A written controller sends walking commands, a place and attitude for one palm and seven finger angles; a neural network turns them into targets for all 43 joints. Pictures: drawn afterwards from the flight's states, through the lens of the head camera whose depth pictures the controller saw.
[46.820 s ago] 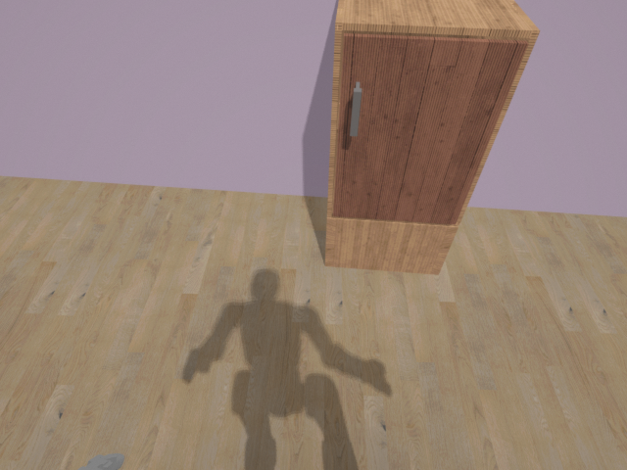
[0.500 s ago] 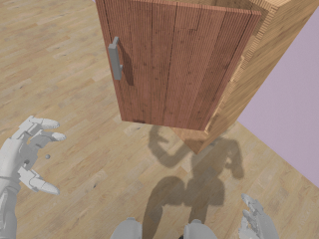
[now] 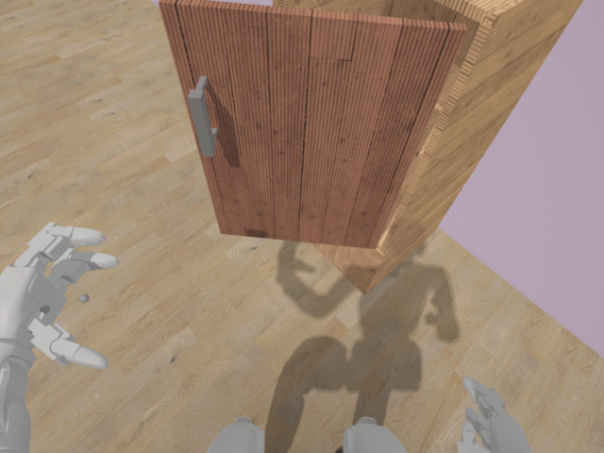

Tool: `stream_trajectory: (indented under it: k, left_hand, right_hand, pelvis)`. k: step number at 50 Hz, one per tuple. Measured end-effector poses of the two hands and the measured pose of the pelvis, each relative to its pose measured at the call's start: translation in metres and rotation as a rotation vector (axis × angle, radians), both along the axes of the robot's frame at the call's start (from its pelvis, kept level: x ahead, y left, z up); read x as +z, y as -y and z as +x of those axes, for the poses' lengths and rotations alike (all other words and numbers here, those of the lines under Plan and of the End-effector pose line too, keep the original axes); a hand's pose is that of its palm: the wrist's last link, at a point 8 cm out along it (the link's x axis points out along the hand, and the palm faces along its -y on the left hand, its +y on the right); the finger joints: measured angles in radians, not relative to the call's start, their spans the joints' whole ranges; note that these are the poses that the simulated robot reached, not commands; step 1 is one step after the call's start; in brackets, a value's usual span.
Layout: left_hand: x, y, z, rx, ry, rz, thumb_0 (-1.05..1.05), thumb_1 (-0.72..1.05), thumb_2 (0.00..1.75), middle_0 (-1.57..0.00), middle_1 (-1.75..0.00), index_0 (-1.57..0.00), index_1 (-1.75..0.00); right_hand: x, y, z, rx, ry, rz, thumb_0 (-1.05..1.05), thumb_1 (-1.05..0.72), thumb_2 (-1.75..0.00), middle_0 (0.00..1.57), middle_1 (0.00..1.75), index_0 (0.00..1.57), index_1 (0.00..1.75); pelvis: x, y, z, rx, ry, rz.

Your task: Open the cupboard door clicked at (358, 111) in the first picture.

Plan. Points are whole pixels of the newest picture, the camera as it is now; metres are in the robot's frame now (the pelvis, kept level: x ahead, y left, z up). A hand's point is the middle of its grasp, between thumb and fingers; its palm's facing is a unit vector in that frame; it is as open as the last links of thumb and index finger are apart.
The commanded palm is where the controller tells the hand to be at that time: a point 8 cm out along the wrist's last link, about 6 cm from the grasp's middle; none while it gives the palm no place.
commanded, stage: raise the hand with hooked fingers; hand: left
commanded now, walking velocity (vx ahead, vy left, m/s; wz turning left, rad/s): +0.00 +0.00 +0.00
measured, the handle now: (205, 117) +0.62 +0.19 +0.04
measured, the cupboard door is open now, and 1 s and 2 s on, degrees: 43 43 43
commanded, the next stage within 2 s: move the hooked fingers beside the handle in 0.02 s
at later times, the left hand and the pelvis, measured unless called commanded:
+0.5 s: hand (109, 247) +0.36 +0.27 +0.05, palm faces -0.06 -1.00 -0.02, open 14.0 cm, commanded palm +0.34 +0.32 +0.05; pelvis -0.01 +0.00 -0.01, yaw -1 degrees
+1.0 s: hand (129, 199) +0.43 +0.27 +0.04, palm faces -0.07 -1.00 -0.01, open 14.0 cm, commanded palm +0.43 +0.31 +0.04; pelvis +0.00 +0.01 -0.01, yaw -2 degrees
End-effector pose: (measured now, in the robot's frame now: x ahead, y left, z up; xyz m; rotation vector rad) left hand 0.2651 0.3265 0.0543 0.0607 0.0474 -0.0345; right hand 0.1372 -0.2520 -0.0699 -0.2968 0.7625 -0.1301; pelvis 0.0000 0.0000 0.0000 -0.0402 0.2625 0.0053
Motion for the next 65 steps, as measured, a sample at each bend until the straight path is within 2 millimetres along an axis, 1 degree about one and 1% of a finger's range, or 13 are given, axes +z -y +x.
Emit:
stream_trajectory:
  k: [6, 10, 13, 17, 21, 25, 33, 37, 42, 50, 55, 58, 65]
  left_hand:
    - [0.002, 0.002, -0.002, -0.004, 0.001, 0.002, -0.01, -0.50, 0.30, -0.30, -1.20, -0.30, -1.20]
    - [-0.001, 0.001, 0.000, 0.008, 0.002, -0.007, -0.01, -0.50, 0.30, -0.30, -1.20, -0.30, -1.20]
    - [-0.004, -0.001, 0.009, 0.016, 0.004, -0.015, -0.01, -0.50, 0.30, -0.30, -1.20, -0.30, -1.20]
    - [-0.006, -0.001, 0.031, -0.001, 0.011, -0.021, -0.01, -0.51, 0.30, -0.30, -1.20, -0.30, -1.20]
    - [-0.004, 0.004, 0.054, -0.031, 0.014, -0.028, -0.01, -0.50, 0.30, -0.30, -1.20, -0.30, -1.20]
    - [-0.005, 0.004, 0.073, -0.028, 0.001, -0.036, -0.01, -0.50, 0.30, -0.30, -1.20, -0.30, -1.20]
    - [-0.008, -0.001, 0.097, -0.009, 0.003, -0.036, -0.01, -0.50, 0.30, -0.30, -1.20, -0.30, -1.20]
    - [-0.010, -0.002, 0.109, -0.012, 0.007, -0.042, -0.01, -0.50, 0.30, -0.30, -1.20, -0.30, -1.20]
    - [-0.011, -0.002, 0.125, -0.021, 0.011, -0.049, -0.01, -0.50, 0.30, -0.30, -1.20, -0.30, -1.20]
    - [-0.009, 0.005, 0.152, -0.032, 0.016, -0.054, -0.01, -0.50, 0.30, -0.30, -1.20, -0.30, -1.20]
    - [-0.012, 0.006, 0.170, -0.021, 0.006, -0.061, -0.01, -0.50, 0.30, -0.30, -1.20, -0.30, -1.20]
    - [-0.012, 0.004, 0.179, -0.016, 0.008, -0.051, -0.01, -0.50, 0.30, -0.30, -1.20, -0.30, -1.20]
    - [-0.011, 0.006, 0.202, -0.026, 0.013, -0.057, -0.01, -0.50, 0.30, -0.30, -1.20, -0.30, -1.20]
  right_hand:
    - [-0.001, -0.001, 0.005, 0.010, 0.019, 0.011, 0.01, -0.90, -0.89, 0.20, 0.30, 0.20, 0.30]
    - [-0.002, 0.000, 0.007, 0.016, 0.020, 0.006, 0.01, -0.90, -0.89, 0.20, 0.30, 0.20, 0.30]
    - [-0.006, 0.002, 0.006, 0.020, 0.007, -0.008, 0.01, -0.90, -0.89, 0.20, 0.30, 0.20, 0.30]
    - [-0.012, 0.006, 0.000, 0.009, -0.021, -0.026, 0.01, -0.90, -0.89, 0.20, 0.30, 0.20, 0.30]
    - [-0.014, 0.010, -0.010, -0.018, -0.054, -0.031, 0.01, -0.90, -0.89, 0.20, 0.30, 0.20, 0.30]
    - [-0.016, 0.013, -0.025, -0.049, -0.095, -0.030, 0.01, -0.90, -0.89, 0.20, 0.30, 0.20, 0.30]
    - [-0.021, 0.017, -0.056, -0.100, -0.212, -0.040, 0.01, -0.90, -0.89, 0.20, 0.30, 0.20, 0.30]
    - [-0.024, 0.017, -0.069, -0.121, -0.267, -0.049, 0.01, -0.90, -0.89, 0.20, 0.30, 0.20, 0.30]
    - [-0.026, 0.015, -0.079, -0.140, -0.313, -0.057, 0.01, -0.90, -0.89, 0.20, 0.30, 0.20, 0.30]
    - [-0.029, 0.008, -0.088, -0.158, -0.365, -0.057, 0.01, -0.90, -0.89, 0.20, 0.30, 0.20, 0.30]
    - [-0.032, 0.005, -0.095, -0.171, -0.397, -0.056, 0.00, -0.90, -0.89, 0.20, 0.30, 0.20, 0.30]
    - [-0.034, 0.004, -0.102, -0.182, -0.421, -0.059, 0.00, -0.90, -0.89, 0.20, 0.30, 0.20, 0.30]
    - [-0.038, 0.003, -0.124, -0.208, -0.508, -0.066, 0.00, -0.90, -0.89, 0.20, 0.30, 0.20, 0.30]
  pelvis:
    - [0.000, 0.002, -0.001, 0.000, 0.003, 0.002]
    - [-0.002, 0.004, -0.002, 0.003, 0.000, 0.002]
    - [-0.005, 0.005, -0.004, 0.007, -0.005, 0.000]
    - [-0.008, 0.005, -0.006, 0.008, -0.017, -0.002]
    - [-0.009, 0.005, -0.006, 0.000, -0.030, -0.001]
    - [-0.009, 0.004, -0.005, -0.011, -0.043, 0.001]
    - [-0.009, 0.000, -0.003, -0.022, -0.067, 0.000]
    - [-0.010, -0.003, -0.002, -0.023, -0.078, -0.003]
    - [-0.011, -0.006, -0.002, -0.024, -0.090, -0.007]
    - [-0.013, -0.012, -0.003, -0.026, -0.108, -0.013]
    - [-0.015, -0.014, -0.004, -0.030, -0.121, -0.016]
    - [-0.018, -0.015, -0.005, -0.031, -0.132, -0.019]
    - [-0.023, -0.016, -0.006, -0.029, -0.158, -0.027]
